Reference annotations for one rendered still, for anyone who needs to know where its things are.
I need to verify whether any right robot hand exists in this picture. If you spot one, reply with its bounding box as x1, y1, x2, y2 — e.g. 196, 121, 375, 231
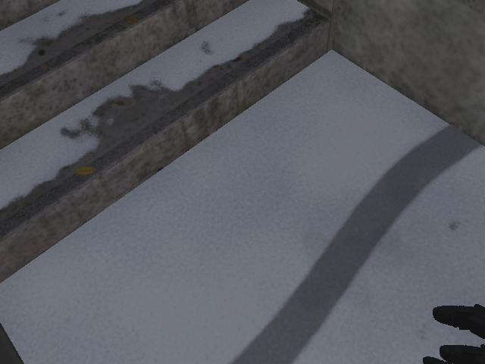
423, 304, 485, 364

